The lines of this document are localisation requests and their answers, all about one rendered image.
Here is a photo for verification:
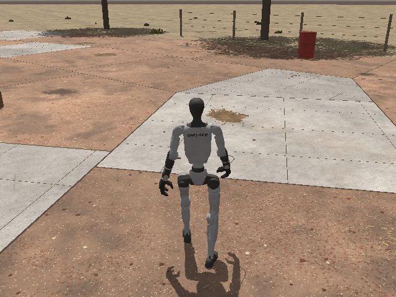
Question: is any robot right upper arm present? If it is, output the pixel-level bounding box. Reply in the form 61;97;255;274
210;124;226;157

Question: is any robot left hand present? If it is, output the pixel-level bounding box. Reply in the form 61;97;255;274
159;179;173;196

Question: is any robot right hand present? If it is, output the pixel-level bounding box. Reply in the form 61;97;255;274
217;166;231;178

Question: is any left robot forearm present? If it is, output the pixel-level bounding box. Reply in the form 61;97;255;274
161;150;174;181

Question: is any robot left thigh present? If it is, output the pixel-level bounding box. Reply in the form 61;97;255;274
178;172;191;207

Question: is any robot left upper arm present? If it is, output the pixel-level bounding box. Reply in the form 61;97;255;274
169;125;184;160

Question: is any robot head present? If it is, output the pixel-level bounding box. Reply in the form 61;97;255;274
187;98;208;127

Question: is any right robot forearm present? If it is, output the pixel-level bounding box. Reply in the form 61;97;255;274
220;148;230;169

